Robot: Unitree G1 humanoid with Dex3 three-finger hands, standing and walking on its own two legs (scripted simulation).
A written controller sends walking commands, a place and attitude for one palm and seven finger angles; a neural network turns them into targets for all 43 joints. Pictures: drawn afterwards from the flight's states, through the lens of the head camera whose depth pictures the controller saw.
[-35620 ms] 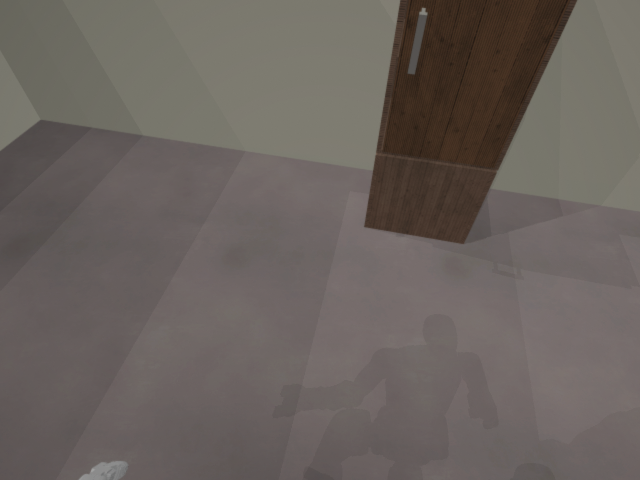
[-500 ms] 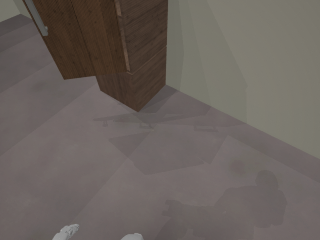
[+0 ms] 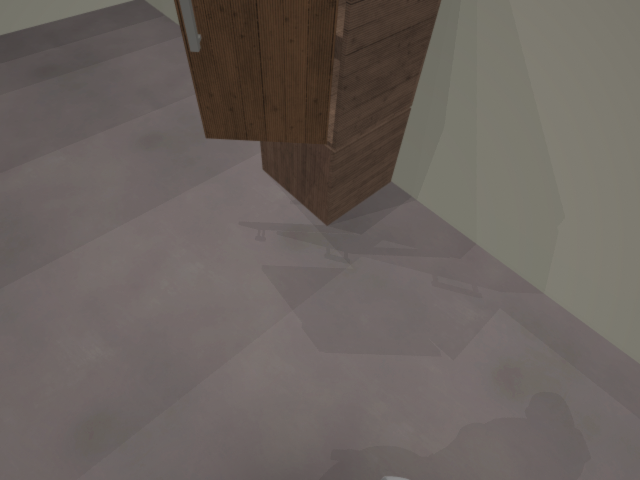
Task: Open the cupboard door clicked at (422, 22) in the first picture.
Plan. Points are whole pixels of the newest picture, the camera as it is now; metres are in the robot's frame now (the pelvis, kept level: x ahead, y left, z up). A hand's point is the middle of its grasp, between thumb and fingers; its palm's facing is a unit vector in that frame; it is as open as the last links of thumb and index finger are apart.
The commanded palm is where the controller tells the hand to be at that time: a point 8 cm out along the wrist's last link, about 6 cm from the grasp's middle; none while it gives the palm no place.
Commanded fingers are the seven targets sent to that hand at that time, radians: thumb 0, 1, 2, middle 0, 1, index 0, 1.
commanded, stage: take the last steps up to it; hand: left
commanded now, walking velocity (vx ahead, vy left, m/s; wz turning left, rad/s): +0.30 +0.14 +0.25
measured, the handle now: (190, 12) +1.04 +0.38 +0.04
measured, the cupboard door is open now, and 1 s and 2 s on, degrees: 47 47 47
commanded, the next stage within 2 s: come to a stop and stand still in 1.32 s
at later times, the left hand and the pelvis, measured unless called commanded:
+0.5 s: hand out of the picture +0.02 +0.23 -0.19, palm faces +0.18 -0.97 -0.17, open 7.4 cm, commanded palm none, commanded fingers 0.00 0.90 0.90 -0.20 -0.30 -0.20 -0.30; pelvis +0.10 +0.06 -0.02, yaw +6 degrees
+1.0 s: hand (158, 361) +0.29 +0.28 -0.16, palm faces +0.14 -0.97 -0.20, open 7.2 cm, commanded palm none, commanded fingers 0.00 0.90 0.90 -0.20 -0.30 -0.20 -0.30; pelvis +0.27 +0.09 +0.01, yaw +5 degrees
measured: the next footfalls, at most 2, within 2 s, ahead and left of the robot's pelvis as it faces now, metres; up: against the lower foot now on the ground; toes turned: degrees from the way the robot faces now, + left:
right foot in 0.10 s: +0.03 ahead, -0.14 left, +0.00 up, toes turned -2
left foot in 0.44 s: +0.18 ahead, +0.19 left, +0.00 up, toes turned +13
